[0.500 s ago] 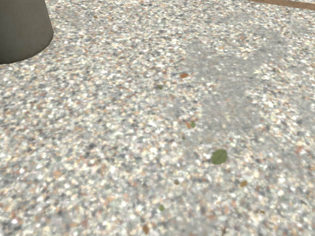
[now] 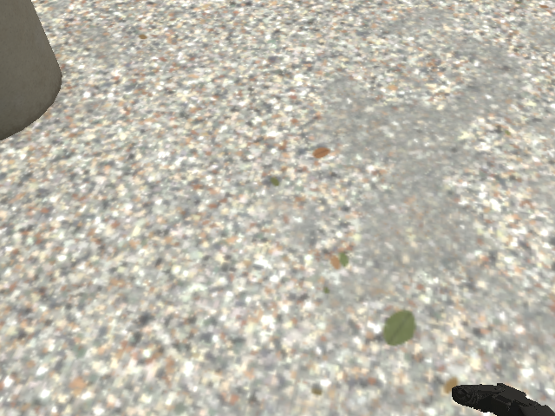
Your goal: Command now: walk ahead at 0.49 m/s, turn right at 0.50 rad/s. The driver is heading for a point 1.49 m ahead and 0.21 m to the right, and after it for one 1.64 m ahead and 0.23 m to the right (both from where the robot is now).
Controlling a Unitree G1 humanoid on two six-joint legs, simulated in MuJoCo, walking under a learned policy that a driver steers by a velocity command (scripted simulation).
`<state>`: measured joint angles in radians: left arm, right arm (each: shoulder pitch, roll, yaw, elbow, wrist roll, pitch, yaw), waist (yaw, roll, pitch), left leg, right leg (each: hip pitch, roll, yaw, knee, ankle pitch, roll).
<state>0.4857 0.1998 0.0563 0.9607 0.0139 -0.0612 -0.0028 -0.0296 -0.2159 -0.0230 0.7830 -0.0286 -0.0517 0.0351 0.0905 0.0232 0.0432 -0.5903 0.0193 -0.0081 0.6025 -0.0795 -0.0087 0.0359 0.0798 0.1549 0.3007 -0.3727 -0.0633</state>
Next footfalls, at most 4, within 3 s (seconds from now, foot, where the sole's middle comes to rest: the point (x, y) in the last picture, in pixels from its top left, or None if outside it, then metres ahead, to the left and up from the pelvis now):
0.04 left None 0.20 0.11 -0.77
0.58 right None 0.42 -0.15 -0.77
1.12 left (357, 286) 0.78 -0.09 -0.77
1.68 right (453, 227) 0.99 -0.37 -0.77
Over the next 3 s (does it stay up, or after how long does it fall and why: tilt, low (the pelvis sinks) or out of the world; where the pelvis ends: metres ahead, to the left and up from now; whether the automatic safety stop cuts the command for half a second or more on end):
stays up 1.50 -0.22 0.01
